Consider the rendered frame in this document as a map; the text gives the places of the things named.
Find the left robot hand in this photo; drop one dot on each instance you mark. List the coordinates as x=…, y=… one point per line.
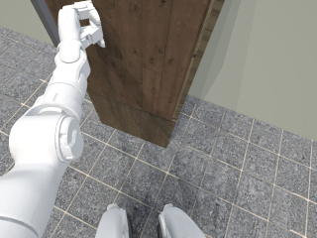
x=69, y=26

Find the left robot forearm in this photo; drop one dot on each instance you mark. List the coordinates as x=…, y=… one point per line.
x=66, y=90

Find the left robot shin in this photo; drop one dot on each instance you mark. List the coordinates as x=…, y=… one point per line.
x=112, y=206

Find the handle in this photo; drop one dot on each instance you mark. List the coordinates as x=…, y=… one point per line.
x=47, y=20

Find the right robot thigh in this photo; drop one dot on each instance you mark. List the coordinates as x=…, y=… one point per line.
x=177, y=224

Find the left robot upper arm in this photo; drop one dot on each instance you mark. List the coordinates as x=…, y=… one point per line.
x=42, y=147

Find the cupboard door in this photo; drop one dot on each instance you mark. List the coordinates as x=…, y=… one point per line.
x=149, y=46

